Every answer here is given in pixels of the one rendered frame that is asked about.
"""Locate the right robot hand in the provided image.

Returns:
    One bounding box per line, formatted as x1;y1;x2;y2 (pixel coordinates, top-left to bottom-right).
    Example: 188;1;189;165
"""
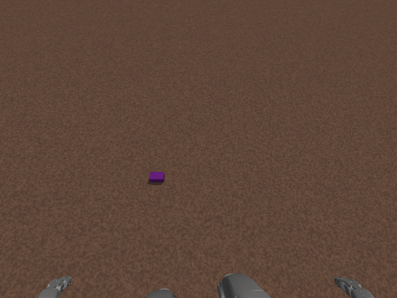
334;277;374;298

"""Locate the small box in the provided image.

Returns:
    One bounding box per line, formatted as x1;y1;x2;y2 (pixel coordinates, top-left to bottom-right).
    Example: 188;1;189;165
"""
149;172;164;183

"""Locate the left robot hand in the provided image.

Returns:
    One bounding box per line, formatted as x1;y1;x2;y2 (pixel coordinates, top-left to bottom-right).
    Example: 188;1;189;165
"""
37;276;72;298

